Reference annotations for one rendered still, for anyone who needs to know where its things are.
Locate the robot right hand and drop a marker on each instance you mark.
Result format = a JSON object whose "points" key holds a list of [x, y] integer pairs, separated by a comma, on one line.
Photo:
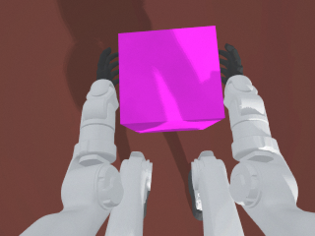
{"points": [[232, 65]]}

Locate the robot left upper arm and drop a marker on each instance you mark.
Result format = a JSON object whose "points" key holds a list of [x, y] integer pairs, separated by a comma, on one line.
{"points": [[88, 195]]}

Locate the robot right upper arm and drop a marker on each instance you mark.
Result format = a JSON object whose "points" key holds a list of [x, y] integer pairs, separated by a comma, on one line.
{"points": [[268, 193]]}

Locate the robot left thigh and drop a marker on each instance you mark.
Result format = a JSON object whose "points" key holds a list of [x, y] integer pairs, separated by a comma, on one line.
{"points": [[127, 219]]}

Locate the robot left hand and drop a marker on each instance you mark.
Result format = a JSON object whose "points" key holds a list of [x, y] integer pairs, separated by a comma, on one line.
{"points": [[103, 71]]}

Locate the carton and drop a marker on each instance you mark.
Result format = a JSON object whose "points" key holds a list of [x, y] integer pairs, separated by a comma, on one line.
{"points": [[170, 80]]}

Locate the left robot forearm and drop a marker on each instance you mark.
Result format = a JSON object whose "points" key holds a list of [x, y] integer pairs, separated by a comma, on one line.
{"points": [[97, 128]]}

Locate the right robot forearm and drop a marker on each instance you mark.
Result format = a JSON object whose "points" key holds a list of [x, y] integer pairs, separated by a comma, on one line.
{"points": [[252, 139]]}

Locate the robot right thigh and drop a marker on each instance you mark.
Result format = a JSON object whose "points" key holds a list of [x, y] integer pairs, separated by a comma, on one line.
{"points": [[220, 216]]}

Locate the robot thigh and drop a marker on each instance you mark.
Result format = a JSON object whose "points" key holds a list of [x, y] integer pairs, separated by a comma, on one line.
{"points": [[220, 216], [127, 219]]}

